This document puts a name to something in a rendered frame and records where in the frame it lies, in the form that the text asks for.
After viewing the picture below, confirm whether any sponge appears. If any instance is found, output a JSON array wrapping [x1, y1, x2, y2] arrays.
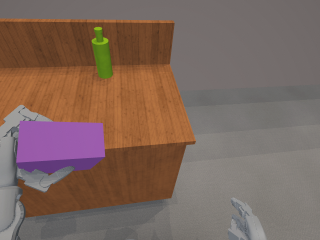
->
[[16, 120, 105, 174]]

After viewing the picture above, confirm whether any left robot hand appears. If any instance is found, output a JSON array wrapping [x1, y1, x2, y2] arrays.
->
[[0, 105, 75, 193]]

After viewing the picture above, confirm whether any left robot forearm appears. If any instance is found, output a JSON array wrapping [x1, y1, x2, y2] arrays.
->
[[0, 186, 26, 240]]

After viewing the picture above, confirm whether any right robot hand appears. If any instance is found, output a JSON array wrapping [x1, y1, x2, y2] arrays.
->
[[228, 197, 268, 240]]

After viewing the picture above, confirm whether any table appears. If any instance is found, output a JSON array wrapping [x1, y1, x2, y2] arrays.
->
[[0, 18, 196, 218]]

